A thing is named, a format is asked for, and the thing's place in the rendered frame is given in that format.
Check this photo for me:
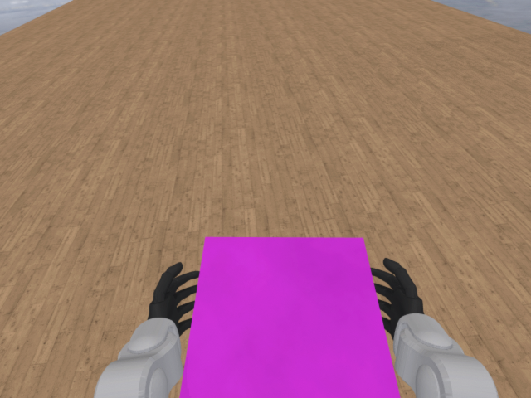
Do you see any carton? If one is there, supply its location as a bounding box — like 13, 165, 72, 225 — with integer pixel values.
179, 237, 401, 398

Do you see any right robot hand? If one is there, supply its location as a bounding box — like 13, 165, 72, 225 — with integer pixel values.
370, 258, 424, 340

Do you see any left robot hand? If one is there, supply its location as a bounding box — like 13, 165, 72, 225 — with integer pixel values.
148, 262, 200, 337

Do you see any left robot forearm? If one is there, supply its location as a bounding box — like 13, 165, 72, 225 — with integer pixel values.
94, 318, 183, 398

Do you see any right robot forearm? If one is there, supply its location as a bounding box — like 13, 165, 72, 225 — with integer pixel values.
393, 313, 499, 398

